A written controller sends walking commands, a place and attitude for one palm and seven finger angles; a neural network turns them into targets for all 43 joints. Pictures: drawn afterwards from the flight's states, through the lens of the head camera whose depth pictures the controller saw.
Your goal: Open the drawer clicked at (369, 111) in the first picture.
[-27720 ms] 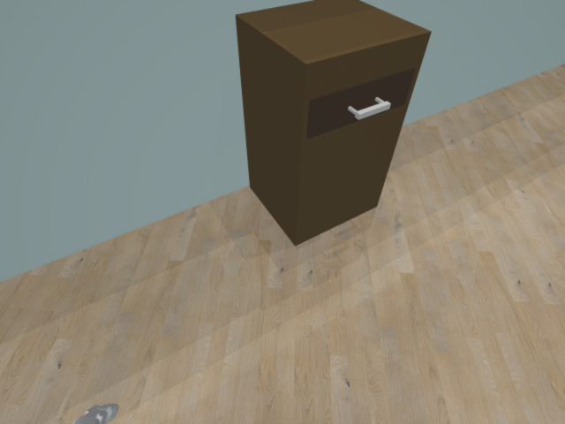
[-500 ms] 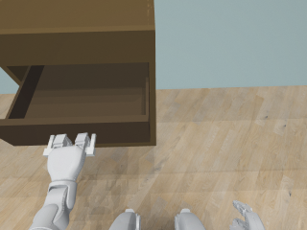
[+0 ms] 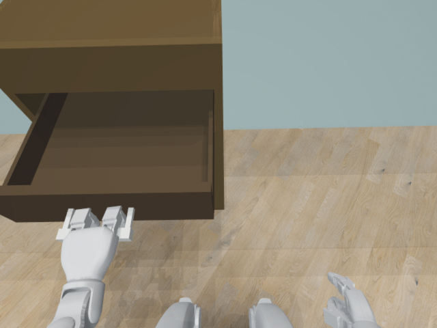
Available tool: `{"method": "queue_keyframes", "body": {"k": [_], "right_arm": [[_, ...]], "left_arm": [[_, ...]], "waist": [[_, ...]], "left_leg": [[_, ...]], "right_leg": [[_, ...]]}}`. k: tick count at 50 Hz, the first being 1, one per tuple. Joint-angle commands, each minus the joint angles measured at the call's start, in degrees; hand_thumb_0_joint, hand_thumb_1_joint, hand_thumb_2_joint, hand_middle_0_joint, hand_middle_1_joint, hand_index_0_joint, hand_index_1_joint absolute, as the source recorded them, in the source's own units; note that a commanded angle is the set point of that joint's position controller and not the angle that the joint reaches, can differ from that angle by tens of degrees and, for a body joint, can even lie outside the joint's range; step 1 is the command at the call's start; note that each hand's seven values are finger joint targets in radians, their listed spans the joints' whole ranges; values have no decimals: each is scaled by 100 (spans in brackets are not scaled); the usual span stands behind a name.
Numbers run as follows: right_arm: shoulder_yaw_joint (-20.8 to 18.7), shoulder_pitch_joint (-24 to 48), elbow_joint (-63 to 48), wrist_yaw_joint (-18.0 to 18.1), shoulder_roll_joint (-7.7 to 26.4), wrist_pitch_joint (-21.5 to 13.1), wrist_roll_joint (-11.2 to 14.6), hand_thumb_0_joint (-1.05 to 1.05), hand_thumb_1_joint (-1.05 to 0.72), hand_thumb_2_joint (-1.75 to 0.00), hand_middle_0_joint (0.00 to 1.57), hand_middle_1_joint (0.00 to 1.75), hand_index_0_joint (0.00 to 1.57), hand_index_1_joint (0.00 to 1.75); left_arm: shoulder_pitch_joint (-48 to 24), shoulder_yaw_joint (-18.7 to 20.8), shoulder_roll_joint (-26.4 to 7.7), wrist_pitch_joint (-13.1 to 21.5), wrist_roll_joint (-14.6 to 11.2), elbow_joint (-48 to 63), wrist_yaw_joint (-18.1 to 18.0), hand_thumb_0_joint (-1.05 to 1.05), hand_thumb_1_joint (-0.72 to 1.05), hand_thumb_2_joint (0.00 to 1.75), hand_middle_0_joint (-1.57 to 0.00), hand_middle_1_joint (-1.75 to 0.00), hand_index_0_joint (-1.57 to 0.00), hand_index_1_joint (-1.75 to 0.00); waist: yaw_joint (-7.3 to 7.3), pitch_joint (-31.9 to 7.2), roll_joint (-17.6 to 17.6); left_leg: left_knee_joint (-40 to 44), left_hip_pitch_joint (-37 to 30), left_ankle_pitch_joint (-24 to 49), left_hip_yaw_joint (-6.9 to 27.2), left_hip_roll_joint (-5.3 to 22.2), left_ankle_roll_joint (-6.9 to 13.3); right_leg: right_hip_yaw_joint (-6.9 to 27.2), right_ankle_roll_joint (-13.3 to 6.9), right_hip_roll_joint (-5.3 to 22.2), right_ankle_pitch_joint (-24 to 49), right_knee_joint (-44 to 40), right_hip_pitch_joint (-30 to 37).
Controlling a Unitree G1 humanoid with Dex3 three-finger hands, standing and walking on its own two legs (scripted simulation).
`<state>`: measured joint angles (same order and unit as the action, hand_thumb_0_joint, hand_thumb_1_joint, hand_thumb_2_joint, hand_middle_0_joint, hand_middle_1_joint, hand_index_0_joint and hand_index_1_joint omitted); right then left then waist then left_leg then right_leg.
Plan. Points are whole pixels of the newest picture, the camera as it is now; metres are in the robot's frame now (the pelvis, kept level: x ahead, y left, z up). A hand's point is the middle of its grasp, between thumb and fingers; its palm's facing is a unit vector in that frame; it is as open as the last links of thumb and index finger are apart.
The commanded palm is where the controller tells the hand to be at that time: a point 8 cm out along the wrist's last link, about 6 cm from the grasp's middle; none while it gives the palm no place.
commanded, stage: pull the drawer open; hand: left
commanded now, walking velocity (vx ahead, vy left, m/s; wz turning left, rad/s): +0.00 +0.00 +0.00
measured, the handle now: (98, 224) +0.30 +0.25 -0.03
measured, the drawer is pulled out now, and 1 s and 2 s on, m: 0.25 0.30 0.30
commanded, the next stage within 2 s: open the thumb to release the handle in 0.92 s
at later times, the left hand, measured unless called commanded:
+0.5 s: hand (100, 274) +0.22 +0.23 -0.06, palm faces -0.04 -0.05 -1.00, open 5.3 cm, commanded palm +0.18 +0.24 -0.02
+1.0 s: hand (98, 283) +0.20 +0.23 -0.06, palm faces -0.04 -0.05 -1.00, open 5.3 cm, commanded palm +0.19 +0.24 -0.02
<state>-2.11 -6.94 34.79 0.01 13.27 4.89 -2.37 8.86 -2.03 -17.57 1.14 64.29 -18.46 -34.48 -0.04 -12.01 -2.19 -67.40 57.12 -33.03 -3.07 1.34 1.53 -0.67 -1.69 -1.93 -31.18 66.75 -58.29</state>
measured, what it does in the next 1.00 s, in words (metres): stands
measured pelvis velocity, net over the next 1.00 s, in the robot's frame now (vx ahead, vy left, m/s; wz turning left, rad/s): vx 0.00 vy -0.01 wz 0.02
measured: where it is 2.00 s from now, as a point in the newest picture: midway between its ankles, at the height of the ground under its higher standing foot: outside the picture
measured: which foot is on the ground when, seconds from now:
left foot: down 0.00-1.00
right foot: down 0.00-1.00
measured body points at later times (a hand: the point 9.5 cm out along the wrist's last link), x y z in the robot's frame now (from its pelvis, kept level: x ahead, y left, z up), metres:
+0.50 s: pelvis +0.00 +0.00 -0.01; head +0.09 -0.02 +0.43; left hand +0.22 +0.23 +0.00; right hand +0.19 -0.24 -0.13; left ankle -0.01 +0.10 -0.64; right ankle +0.00 -0.10 -0.64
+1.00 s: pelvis +0.00 -0.01 -0.02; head +0.10 -0.03 +0.42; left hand +0.20 +0.23 +0.00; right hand +0.20 -0.24 -0.14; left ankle -0.01 +0.10 -0.64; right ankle +0.00 -0.10 -0.64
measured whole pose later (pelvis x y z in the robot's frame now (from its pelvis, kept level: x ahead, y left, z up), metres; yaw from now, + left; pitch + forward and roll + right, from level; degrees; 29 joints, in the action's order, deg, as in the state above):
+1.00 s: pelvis +0.00 -0.01 -0.02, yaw +1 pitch +23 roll +1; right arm -1.7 -4.5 32.6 0.4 13.1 5.5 -3.1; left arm 20.0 -0.7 -18.2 4.6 64.2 -8.9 -35.8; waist -1.8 -12.1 -2.0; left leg -71.6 60.5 -34.5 -2.4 1.1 0.7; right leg -1.3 -2.7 -1.7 -33.4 71.9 -62.0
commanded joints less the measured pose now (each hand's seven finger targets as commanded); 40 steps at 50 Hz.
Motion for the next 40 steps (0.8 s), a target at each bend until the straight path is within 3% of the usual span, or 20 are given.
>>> {"method": "queue_keyframes", "body": {"k": [1, 6, 10, 16, 17, 24, 27, 29, 32, 35, 37, 38, 40], "right_arm": [[-281, 137, -712, 40, 693, -233, -31, 0, -90, -90, 20, 30, 20, 30], [-277, 194, -742, 42, 678, -227, -28, 0, -90, -90, 20, 30, 20, 30], [-252, 303, -804, 41, 675, -202, -24, 0, -90, -90, 20, 30, 20, 30], [-251, 301, -858, 34, 662, -210, -31, 0, -90, -90, 20, 30, 20, 30], [-237, 341, -858, 41, 663, -200, -35, 0, -90, -90, 20, 30, 20, 30], [-224, 409, -935, 46, 657, -229, -54, 0, -90, -90, 20, 30, 20, 30], [-211, 416, -928, 48, 644, -223, -57, 0, -90, -90, 20, 30, 20, 30], [-208, 428, -959, 47, 629, -240, -58, 0, -90, -90, 20, 30, 20, 30], [-212, 464, -945, 55, 632, -230, -74, 0, -90, -90, 20, 30, 20, 30], [-196, 498, -996, 48, 613, -219, -74, 0, -90, -90, 20, 30, 20, 30], [-200, 499, -994, 51, 609, -206, -81, 0, -90, -90, 20, 30, 20, 30], [-212, 487, -998, 50, 608, -215, -85, 0, -90, -90, 20, 30, 20, 30], [-191, 516, -982, 69, 609, -195, -79, 0, -90, -90, 20, 30, 20, 30]], "left_arm": [[733, 610, -812, -71, -47, 637, -251, 0, 90, 90, -40, -135, -40, -135], [1018, 756, -893, -54, -72, 696, -309, 0, 90, 90, -40, -135, -40, -135], [1250, 755, -893, -82, -50, 893, -349, 0, 90, 90, -40, -135, -40, -135], [1430, 624, -764, -132, -100, 1086, -343, 0, 90, 90, -40, -135, -40, -135], [1446, 633, -775, -142, -120, 1094, -337, 0, 90, 90, -40, -135, -40, -135], [1763, 642, -781, -59, -130, 1291, -323, 0, 90, 90, -40, -135, -40, -135], [1861, 678, -811, -4, -131, 1267, -309, 0, 90, 90, -40, -135, -40, -135], [1998, 709, -804, 31, -151, 1322, -307, 0, 90, 90, -40, -135, -40, -135], [2049, 759, -848, 107, -127, 1323, -301, 0, 90, 90, -40, -135, -40, -135], [2234, 841, -906, 157, -119, 1450, -324, 0, 90, 90, -40, -135, -40, -135], [2265, 838, -901, 185, -123, 1435, -314, 0, 90, 90, -40, -135, -40, -135], [2204, 763, -834, 182, -120, 1447, -309, 0, 90, 90, -40, -135, -40, -135], [2094, 874, -930, 201, -118, 1416, -323, 0, 90, 90, -40, -135, -40, -135]], "waist": [[-262, -1658, 245], [-318, -1645, 393], [-370, -1657, 181], [-320, -1560, 222], [-317, -1628, 371], [-355, -1623, 213], [-362, -1553, 412], [-379, -1576, 304], [-380, -1487, 457], [-471, -1592, 187], [-435, -1558, 373], [-388, -1520, 374], [-429, -1577, 301]], "left_leg": [[597, -1162, 2431, 258, -275, -8], [549, -995, 2297, 246, -309, -16], [567, -1084, 2301, 250, -305, -33], [577, -1133, 2301, 292, -275, -23], [562, -1068, 2222, 280, -287, -16], [518, -1092, 2304, 299, -283, -18], [494, -946, 2155, 279, -302, -12], [476, -912, 2175, 296, -310, -12], [413, -803, 2027, 270, -316, -3], [397, -872, 2133, 264, -334, -19], [362, -778, 2062, 261, -337, -10], [347, -726, 1987, 259, -334, -2], [326, -711, 1975, 253, -353, -5]], "right_leg": [[27, -124, -82, 2814, -703, 1300], [100, -122, -79, 2855, -672, 1392], [72, -138, -82, 2654, -634, 1258], [4, -139, -87, 2582, -644, 1199], [30, -117, -78, 2556, -653, 1251], [13, -146, -67, 2598, -584, 1177], [81, -124, -62, 2588, -589, 1213], [53, -141, -57, 2610, -553, 1231], [148, -119, -53, 2541, -568, 1162], [114, -146, -49, 2564, -472, 1147], [167, -128, -52, 2589, -492, 1163], [165, -119, -33, 2571, -516, 1163], [168, -120, -32, 2500, -473, 1127]]}}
